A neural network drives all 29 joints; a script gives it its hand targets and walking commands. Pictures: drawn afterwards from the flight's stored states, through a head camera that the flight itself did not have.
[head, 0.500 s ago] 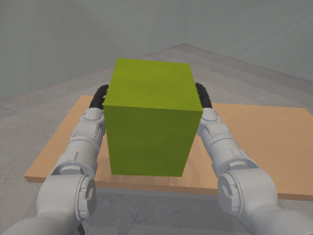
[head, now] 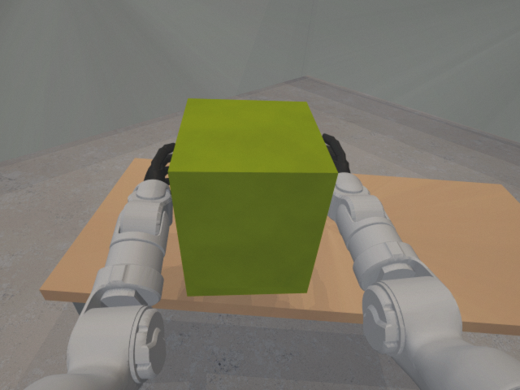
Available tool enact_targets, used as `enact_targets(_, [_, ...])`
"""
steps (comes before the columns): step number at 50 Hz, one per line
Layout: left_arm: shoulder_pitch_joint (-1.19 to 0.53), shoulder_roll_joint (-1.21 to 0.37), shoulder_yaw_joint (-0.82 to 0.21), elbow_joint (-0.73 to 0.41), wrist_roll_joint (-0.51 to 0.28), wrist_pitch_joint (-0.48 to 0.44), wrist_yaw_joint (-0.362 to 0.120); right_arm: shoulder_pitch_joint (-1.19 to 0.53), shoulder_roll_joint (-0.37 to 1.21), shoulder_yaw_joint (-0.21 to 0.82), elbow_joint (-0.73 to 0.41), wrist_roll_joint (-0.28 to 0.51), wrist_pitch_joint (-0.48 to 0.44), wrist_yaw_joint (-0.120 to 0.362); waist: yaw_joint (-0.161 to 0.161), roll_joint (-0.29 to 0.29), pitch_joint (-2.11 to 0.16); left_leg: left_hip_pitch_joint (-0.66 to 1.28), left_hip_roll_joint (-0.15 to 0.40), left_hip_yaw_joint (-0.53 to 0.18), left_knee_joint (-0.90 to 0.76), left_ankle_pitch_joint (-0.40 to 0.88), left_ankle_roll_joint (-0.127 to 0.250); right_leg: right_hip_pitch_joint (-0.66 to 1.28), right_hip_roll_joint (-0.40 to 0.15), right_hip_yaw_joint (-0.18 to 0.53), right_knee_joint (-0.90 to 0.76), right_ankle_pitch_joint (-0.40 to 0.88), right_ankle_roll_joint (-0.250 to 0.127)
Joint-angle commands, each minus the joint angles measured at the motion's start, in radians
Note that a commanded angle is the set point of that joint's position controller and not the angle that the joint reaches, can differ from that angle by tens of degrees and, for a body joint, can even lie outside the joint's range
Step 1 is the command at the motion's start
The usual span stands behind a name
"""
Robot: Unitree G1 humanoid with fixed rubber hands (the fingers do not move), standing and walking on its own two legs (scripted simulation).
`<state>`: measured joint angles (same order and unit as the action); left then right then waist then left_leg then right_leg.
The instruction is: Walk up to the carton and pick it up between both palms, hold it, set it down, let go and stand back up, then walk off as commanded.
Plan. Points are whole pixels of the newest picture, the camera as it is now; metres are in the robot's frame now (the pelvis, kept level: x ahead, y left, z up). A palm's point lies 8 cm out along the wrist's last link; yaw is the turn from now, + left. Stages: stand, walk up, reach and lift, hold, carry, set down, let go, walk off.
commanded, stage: reach and lift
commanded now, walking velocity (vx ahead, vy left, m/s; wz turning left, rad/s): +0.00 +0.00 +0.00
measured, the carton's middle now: (248, 197) +0.38 +0.03 +0.15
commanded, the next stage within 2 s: hold in 0.50 s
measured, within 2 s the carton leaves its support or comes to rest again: neither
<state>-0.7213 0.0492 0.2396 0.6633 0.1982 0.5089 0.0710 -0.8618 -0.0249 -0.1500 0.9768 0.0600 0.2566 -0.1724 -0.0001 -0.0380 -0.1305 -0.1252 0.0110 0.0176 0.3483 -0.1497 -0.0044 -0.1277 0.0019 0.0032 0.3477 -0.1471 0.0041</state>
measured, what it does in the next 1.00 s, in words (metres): stands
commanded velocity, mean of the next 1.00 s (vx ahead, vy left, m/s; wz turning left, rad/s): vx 0.00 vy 0.00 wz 0.00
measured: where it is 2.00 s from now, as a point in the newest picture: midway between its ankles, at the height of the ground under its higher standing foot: outside the picture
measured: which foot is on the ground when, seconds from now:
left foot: down 0.00-1.00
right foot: down 0.00-1.00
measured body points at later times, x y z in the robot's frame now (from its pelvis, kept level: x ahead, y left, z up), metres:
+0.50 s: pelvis +0.00 +0.00 +0.00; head -0.08 +0.01 +0.44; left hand +0.38 +0.17 +0.19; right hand +0.40 -0.12 +0.20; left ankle +0.03 +0.12 -0.75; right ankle +0.03 -0.12 -0.75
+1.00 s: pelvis -0.01 +0.00 +0.00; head -0.10 +0.01 +0.44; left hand +0.37 +0.18 +0.21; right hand +0.38 -0.12 +0.22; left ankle +0.03 +0.12 -0.75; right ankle +0.03 -0.12 -0.75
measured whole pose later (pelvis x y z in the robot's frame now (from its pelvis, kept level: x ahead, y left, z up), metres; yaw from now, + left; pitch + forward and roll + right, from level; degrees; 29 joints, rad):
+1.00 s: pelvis -0.01 +0.00 +0.00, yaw +0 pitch -6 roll +0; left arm -0.73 0.04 0.24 0.51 0.21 0.64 0.06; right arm -0.87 -0.04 -0.13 0.83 0.10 0.37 -0.18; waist 0.00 -0.03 -0.12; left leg -0.11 0.01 0.02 0.35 -0.14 0.00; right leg -0.11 0.00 0.00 0.35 -0.14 0.00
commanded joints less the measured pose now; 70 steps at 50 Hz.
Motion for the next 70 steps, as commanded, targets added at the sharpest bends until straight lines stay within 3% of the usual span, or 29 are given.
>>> enact_targets(1, [-0.872,-0.793,-0.348,-0.351,-0.146,-0.098,-0.176,-0.779,0.647,0.256,-0.389,0.099,-0.074,0.130,-0.126,0.071,-0.334,0.137,-0.052,-0.034,-0.036,0.200,-0.040,0.201,0.048,-0.054,-0.094,0.129,0.031])
enact_targets(2, [-0.841,-0.794,-0.361,-0.361,-0.153,-0.092,-0.171,-0.804,0.656,0.283,-0.451,0.132,-0.078,0.124,-0.105,0.054,-0.358,0.129,-0.052,-0.037,-0.023,0.229,-0.033,0.211,0.059,-0.048,-0.088,0.155,0.030])
enact_targets(4, [-0.883,-0.784,-0.379,-0.361,-0.174,-0.099,-0.165,-0.786,0.664,0.292,-0.423,0.125,-0.067,0.117,-0.128,0.047,-0.373,0.133,-0.056,-0.036,-0.009,0.239,-0.036,0.203,0.049,-0.042,-0.091,0.177,0.033])
enact_targets(6, [-0.891,-0.791,-0.396,-0.402,-0.165,-0.097,-0.159,-0.747,0.664,0.286,-0.386,0.122,-0.057,0.119,-0.144,0.102,-0.363,0.173,-0.051,-0.043,-0.007,0.273,-0.051,0.194,0.055,-0.046,-0.084,0.186,0.025])
enact_targets(7, [-0.866,-0.771,-0.367,-0.381,-0.151,-0.084,-0.162,-0.733,0.636,0.273,-0.372,0.113,-0.048,0.118,-0.127,0.090,-0.330,0.161,-0.049,-0.040,-0.017,0.270,-0.051,0.191,0.058,-0.043,-0.091,0.180,0.026])
enact_targets(12, [-0.802,-0.743,-0.291,-0.273,-0.107,-0.054,-0.190,-0.761,0.640,0.253,-0.367,0.097,-0.048,0.119,-0.118,0.044,-0.270,0.121,-0.052,-0.022,-0.060,0.137,-0.028,0.185,0.041,-0.048,-0.115,0.093,0.032])
enact_targets(14, [-0.813,-0.732,-0.290,-0.286,-0.117,-0.044,-0.193,-0.725,0.616,0.244,-0.347,0.100,-0.028,0.117,-0.134,0.035,-0.227,0.109,-0.052,-0.025,-0.057,0.148,-0.026,0.172,0.041,-0.045,-0.119,0.095,0.033])
enact_targets(15, [-0.818,-0.743,-0.314,-0.359,-0.118,-0.047,-0.190,-0.720,0.635,0.260,-0.377,0.100,-0.030,0.122,-0.125,0.059,-0.265,0.134,-0.055,-0.027,-0.049,0.191,-0.032,0.193,0.041,-0.052,-0.105,0.135,0.031])
enact_targets(20, [-0.858,-0.751,-0.376,-0.376,-0.167,-0.046,-0.176,-0.801,0.665,0.322,-0.475,0.154,-0.032,0.105,-0.123,0.051,-0.379,0.143,-0.058,-0.029,-0.018,0.231,-0.033,0.217,0.044,-0.035,-0.092,0.195,0.038])
enact_targets(22, [-0.867,-0.779,-0.418,-0.437,-0.187,-0.046,-0.173,-0.787,0.659,0.346,-0.504,0.172,-0.029,0.101,-0.146,0.079,-0.398,0.161,-0.064,-0.033,0.001,0.296,-0.043,0.235,0.053,-0.034,-0.083,0.255,0.033])
enact_targets(24, [-0.872,-0.751,-0.373,-0.419,-0.162,-0.046,-0.176,-0.775,0.665,0.331,-0.466,0.163,-0.018,0.097,-0.124,0.065,-0.366,0.156,-0.060,-0.032,-0.009,0.275,-0.042,0.225,0.052,-0.043,-0.090,0.224,0.035])
enact_targets(26, [-0.870,-0.769,-0.411,-0.443,-0.179,-0.034,-0.172,-0.753,0.646,0.311,-0.458,0.165,-0.008,0.098,-0.150,0.085,-0.358,0.156,-0.053,-0.042,-0.006,0.269,-0.049,0.201,0.053,-0.034,-0.088,0.222,0.027])
enact_targets(32, [-0.791,-0.740,-0.325,-0.345,-0.113,0.008,-0.197,-0.720,0.583,0.247,-0.358,0.119,0.016,0.106,-0.149,0.072,-0.231,0.138,-0.042,-0.037,-0.061,0.152,-0.048,0.177,0.050,-0.048,-0.120,0.095,0.020])
enact_targets(36, [-0.866,-0.762,-0.412,-0.484,-0.177,0.000,-0.190,-0.770,0.623,0.315,-0.482,0.183,0.012,0.098,-0.150,0.079,-0.361,0.181,-0.045,-0.045,-0.021,0.274,-0.054,0.212,0.061,-0.044,-0.094,0.194,0.021])
enact_targets(42, [-0.843,-0.755,-0.422,-0.448,-0.185,0.013,-0.177,-0.802,0.649,0.357,-0.562,0.205,0.021,0.085,-0.135,0.073,-0.381,0.145,-0.061,-0.036,-0.015,0.244,-0.043,0.220,0.050,-0.028,-0.088,0.224,0.026])
enact_targets(43, [-0.867,-0.757,-0.432,-0.515,-0.184,0.011,-0.173,-0.750,0.644,0.356,-0.522,0.197,0.031,0.086,-0.135,0.095,-0.372,0.154,-0.060,-0.038,-0.015,0.260,-0.047,0.216,0.050,-0.024,-0.086,0.230,0.029])
enact_targets(44, [-0.856,-0.755,-0.432,-0.462,-0.183,0.019,-0.173,-0.739,0.630,0.342,-0.483,0.181,0.045,0.088,-0.158,0.073,-0.344,0.150,-0.053,-0.041,-0.021,0.226,-0.050,0.209,0.054,-0.027,-0.095,0.192,0.026])
enact_targets(45, [-0.785,-0.742,-0.387,-0.421,-0.163,0.031,-0.181,-0.728,0.610,0.341,-0.473,0.187,0.052,0.090,-0.133,0.058,-0.287,0.139,-0.050,-0.038,-0.034,0.221,-0.043,0.207,0.053,-0.030,-0.105,0.186,0.026])
enact_targets(46, [-0.801,-0.732,-0.359,-0.414,-0.137,0.043,-0.188,-0.688,0.599,0.307,-0.413,0.174,0.065,0.091,-0.149,0.064,-0.233,0.134,-0.046,-0.040,-0.054,0.166,-0.041,0.190,0.052,-0.034,-0.117,0.124,0.025])
enact_targets(50, [-0.807,-0.727,-0.379,-0.441,-0.150,0.059,-0.199,-0.742,0.608,0.318,-0.475,0.177,0.060,0.090,-0.134,0.055,-0.291,0.130,-0.051,-0.028,-0.051,0.164,-0.035,0.201,0.052,-0.029,-0.108,0.142,0.026])
enact_targets(51, [-0.879,-0.755,-0.425,-0.496,-0.180,0.049,-0.195,-0.779,0.626,0.321,-0.509,0.191,0.059,0.091,-0.158,0.073,-0.317,0.130,-0.054,-0.036,-0.041,0.165,-0.038,0.205,0.049,-0.026,-0.095,0.144,0.020])
enact_targets(53, [-0.899,-0.749,-0.408,-0.476,-0.174,0.046,-0.195,-0.803,0.638,0.308,-0.521,0.182,0.060,0.091,-0.149,0.059,-0.306,0.112,-0.053,-0.035,-0.054,0.113,-0.031,0.186,0.051,-0.028,-0.104,0.092,0.019])
enact_targets(56, [-0.884,-0.742,-0.378,-0.445,-0.156,0.058,-0.198,-0.771,0.619,0.280,-0.457,0.170,0.069,0.101,-0.133,0.068,-0.250,0.064,-0.046,-0.033,-0.071,0.060,-0.022,0.174,0.042,-0.029,-0.103,0.056,0.019])
enact_targets(59, [-0.915,-0.762,-0.385,-0.415,-0.153,0.051,-0.184,-0.814,0.612,0.250,-0.432,0.147,0.060,0.109,-0.147,0.098,-0.259,0.061,-0.035,-0.048,-0.086,-0.014,-0.029,0.138,0.047,-0.033,-0.102,-0.008,0.010])
enact_targets(60, [-0.916,-0.743,-0.375,-0.404,-0.159,0.050,-0.184,-0.799,0.632,0.260,-0.427,0.143,0.064,0.114,-0.138,0.065,-0.247,0.054,-0.037,-0.041,-0.096,-0.044,-0.017,0.148,0.042,-0.027,-0.112,-0.021,0.013])
enact_targets(63, [-0.948,-0.756,-0.384,-0.410,-0.160,0.044,-0.192,-0.836,0.637,0.245,-0.441,0.134,0.055,0.117,-0.142,0.068,-0.251,0.031,-0.043,-0.037,-0.102,-0.073,-0.014,0.148,0.038,-0.024,-0.105,-0.050,0.013])
enact_targets(65, [-0.888,-0.752,-0.362,-0.421,-0.156,0.045,-0.180,-0.834,0.659,0.277,-0.472,0.150,0.048,0.118,-0.114,0.051,-0.305,0.057,-0.040,-0.038,-0.085,0.021,-0.008,0.177,0.048,-0.030,-0.100,0.039,0.012])
enact_targets(66, [-0.862,-0.733,-0.357,-0.380,-0.138,0.054,-0.185,-0.733,0.604,0.251,-0.378,0.140,0.072,0.113,-0.159,0.073,-0.205,0.062,-0.042,-0.036,-0.094,0.008,-0.019,0.154,0.043,-0.029,-0.110,0.022,0.018])
enact_targets(70, [-0.824,-0.725,-0.361,-0.425,-0.147,0.064,-0.208,-0.775,0.628,0.296,-0.499,0.169,0.067,0.095,-0.145,0.046,-0.274,0.107,-0.052,-0.024,-0.060,0.120,-0.021,0.210,0.047,-0.032,-0.105,0.122,0.026])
